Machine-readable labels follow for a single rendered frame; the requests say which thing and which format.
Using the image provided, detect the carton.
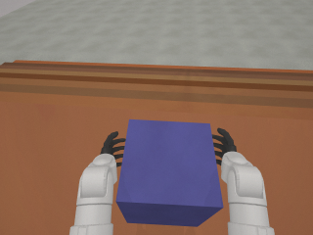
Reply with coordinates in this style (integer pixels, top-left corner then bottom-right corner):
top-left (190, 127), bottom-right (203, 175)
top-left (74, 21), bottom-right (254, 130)
top-left (115, 119), bottom-right (224, 227)

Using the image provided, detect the robot right forearm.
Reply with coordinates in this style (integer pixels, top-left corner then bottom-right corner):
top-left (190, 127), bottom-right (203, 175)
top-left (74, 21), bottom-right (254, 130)
top-left (221, 151), bottom-right (275, 235)

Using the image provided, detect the robot left forearm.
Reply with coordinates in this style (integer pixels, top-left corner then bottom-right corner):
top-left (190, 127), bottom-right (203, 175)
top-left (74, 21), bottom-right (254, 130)
top-left (69, 154), bottom-right (117, 235)

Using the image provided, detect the right robot hand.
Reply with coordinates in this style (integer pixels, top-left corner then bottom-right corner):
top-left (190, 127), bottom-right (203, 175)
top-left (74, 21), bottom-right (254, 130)
top-left (212, 127), bottom-right (237, 165)

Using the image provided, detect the left robot hand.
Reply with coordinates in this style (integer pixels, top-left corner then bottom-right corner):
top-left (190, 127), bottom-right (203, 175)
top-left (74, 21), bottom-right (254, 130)
top-left (100, 131), bottom-right (126, 167)

